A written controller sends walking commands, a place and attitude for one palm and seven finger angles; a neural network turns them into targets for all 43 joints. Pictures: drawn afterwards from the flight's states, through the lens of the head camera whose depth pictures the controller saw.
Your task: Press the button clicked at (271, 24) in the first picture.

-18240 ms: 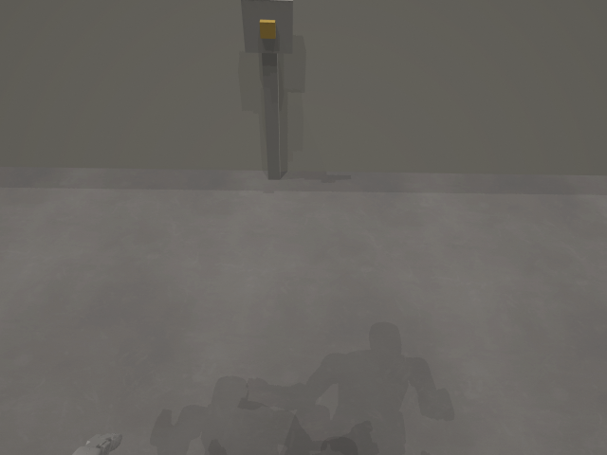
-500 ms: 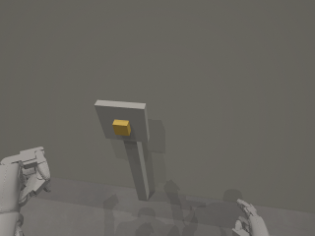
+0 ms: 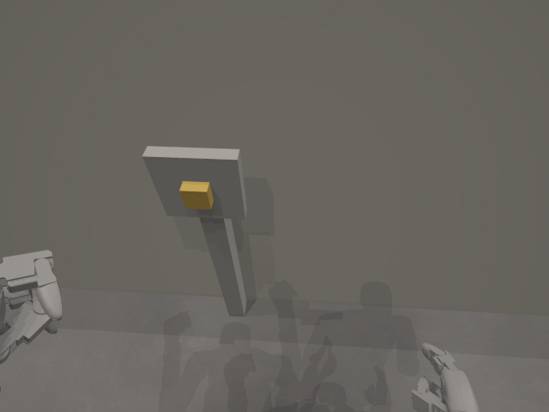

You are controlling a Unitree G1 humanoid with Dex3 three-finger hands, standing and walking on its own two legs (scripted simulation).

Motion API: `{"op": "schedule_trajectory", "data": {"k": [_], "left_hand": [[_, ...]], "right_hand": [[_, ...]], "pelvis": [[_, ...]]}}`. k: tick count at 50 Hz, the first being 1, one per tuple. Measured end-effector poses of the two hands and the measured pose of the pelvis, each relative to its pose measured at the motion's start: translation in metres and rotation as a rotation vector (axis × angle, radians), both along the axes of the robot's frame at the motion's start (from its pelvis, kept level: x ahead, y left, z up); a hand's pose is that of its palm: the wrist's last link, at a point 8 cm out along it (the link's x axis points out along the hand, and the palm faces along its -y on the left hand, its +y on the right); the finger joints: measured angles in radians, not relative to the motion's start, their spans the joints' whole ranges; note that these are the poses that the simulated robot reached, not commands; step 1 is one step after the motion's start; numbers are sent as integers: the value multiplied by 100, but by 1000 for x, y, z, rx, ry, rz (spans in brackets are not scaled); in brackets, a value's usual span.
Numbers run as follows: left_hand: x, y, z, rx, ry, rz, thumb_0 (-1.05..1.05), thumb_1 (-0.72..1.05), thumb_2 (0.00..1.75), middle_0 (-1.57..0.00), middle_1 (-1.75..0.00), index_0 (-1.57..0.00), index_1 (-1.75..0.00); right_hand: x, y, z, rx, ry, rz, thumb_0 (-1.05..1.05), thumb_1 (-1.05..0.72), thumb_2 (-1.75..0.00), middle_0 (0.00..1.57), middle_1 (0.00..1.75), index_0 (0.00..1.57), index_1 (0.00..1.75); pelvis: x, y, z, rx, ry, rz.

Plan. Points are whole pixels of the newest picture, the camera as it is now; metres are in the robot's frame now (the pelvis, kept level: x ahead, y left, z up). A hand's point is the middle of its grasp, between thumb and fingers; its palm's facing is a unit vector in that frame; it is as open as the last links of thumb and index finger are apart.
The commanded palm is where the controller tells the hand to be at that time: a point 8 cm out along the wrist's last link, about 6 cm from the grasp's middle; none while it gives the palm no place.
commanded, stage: step back with the hand held close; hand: left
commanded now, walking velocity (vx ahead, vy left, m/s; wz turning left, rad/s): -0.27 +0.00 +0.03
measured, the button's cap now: (197, 194) +0.51 +0.19 -0.03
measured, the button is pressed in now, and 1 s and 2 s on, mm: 0 0 0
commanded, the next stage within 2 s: stop stepping back and stand still in 0.86 s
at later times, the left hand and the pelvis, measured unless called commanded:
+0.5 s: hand out of the picture +0.09 +0.26 +0.16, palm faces +0.46 -0.75 -0.48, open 3.1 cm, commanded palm +0.03 +0.30 +0.18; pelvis -0.08 +0.00 -0.02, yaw +5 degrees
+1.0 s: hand out of the picture +0.03 +0.23 +0.17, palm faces +0.29 -0.86 -0.43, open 3.1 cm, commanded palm -0.04 +0.28 +0.18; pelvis -0.18 +0.01 +0.00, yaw -1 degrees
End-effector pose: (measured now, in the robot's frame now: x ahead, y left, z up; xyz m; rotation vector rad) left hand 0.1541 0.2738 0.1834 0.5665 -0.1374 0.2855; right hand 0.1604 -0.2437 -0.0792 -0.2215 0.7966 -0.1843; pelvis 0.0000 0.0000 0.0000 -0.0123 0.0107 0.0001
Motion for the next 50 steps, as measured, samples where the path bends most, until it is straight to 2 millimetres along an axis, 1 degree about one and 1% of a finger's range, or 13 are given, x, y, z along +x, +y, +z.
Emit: {"op": "schedule_trajectory", "data": {"k": [4,13,19,23,27,30,33,35,39,41,44,47,50], "left_hand": [[-14,9,2,5,-32,16,1,89,90,-130,-150,-130,-150],[-51,17,-17,-55,-41,48,1,89,90,-130,-150,-130,-150],[-75,21,-9,-8,-116,59,2,89,90,-130,-150,-130,-150],[-96,22,-3,34,-151,84,2,89,90,-130,-150,-130,-150],[-115,22,-2,25,-156,110,1,89,90,-130,-150,-131,-150],[-122,25,-6,-22,-164,119,1,89,90,-131,-150,-131,-150],[-122,34,-12,-56,-181,109,1,89,90,-131,-150,-131,-150],[-121,40,-15,-51,-195,89,1,89,90,-131,-150,-131,-150],[-123,47,-11,-34,-184,63,1,89,90,-131,-150,-131,-150],[-128,45,-5,-36,-179,43,2,89,90,-130,-150,-131,-150],[-138,33,2,-46,-178,-7,2,89,90,-130,-150,-131,-150],[-146,16,6,-58,-173,-64,2,89,90,-130,-150,-131,-150],[-156,0,6,-42,-151,-101,2,89,90,-130,-150,-131,-150]], "right_hand": [[-8,8,2,7,-23,3,1,-90,-90,20,30,20,30],[-32,23,7,-17,-63,49,1,-90,-90,21,30,20,30],[-49,26,4,-41,-55,93,1,-90,-90,21,30,21,30],[-56,27,-3,-31,-53,123,1,-90,-90,21,30,21,30],[-63,27,-7,-20,-38,135,1,-90,-90,21,30,21,30],[-72,29,-6,-25,-8,126,1,-90,-90,21,30,21,30],[-81,34,-1,-50,-2,115,1,-90,-90,21,30,21,30],[-86,38,0,-70,-12,112,1,-90,-90,21,30,20,30],[-102,50,6,-48,-38,116,1,-90,-90,21,30,20,30],[-113,55,10,-25,-47,113,1,-90,-90,21,30,20,30],[-130,57,13,4,-50,102,1,-90,-90,21,30,21,30],[-150,53,13,17,-54,94,1,-90,-90,21,30,21,30],[-172,42,8,25,-53,86,1,-90,-90,21,30,21,30]], "pelvis": [[-11,4,-2,-4,-2,-2],[-42,11,-6,-22,-11,12],[-61,9,-11,-30,-18,60],[-71,5,-15,-25,-23,96],[-80,6,-15,-23,-17,90],[-86,12,-12,-9,-12,80],[-92,19,-13,-9,2,79],[-103,23,-15,-9,5,89],[-122,24,-9,-26,13,67],[-129,24,-6,-42,26,47],[-140,22,-2,-52,45,6],[-156,16,0,-52,63,-18],[-176,7,-1,-44,79,-23]]}}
